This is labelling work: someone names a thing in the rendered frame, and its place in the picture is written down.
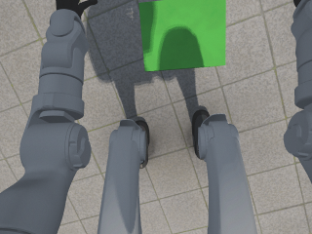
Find robot right shin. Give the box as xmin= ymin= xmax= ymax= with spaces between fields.
xmin=201 ymin=113 xmax=241 ymax=145

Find right robot upper arm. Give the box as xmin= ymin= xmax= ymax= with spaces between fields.
xmin=283 ymin=108 xmax=312 ymax=183

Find left robot forearm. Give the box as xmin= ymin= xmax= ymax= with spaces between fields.
xmin=19 ymin=9 xmax=90 ymax=165

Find right robot forearm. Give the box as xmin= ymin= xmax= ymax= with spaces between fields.
xmin=291 ymin=0 xmax=312 ymax=109

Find carton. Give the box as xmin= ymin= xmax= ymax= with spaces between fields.
xmin=138 ymin=0 xmax=226 ymax=72

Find left robot upper arm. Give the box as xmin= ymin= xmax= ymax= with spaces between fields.
xmin=0 ymin=122 xmax=92 ymax=234

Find right robot foot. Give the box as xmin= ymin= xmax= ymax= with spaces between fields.
xmin=192 ymin=109 xmax=210 ymax=160

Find robot left hand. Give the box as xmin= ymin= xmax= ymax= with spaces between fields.
xmin=56 ymin=0 xmax=98 ymax=19

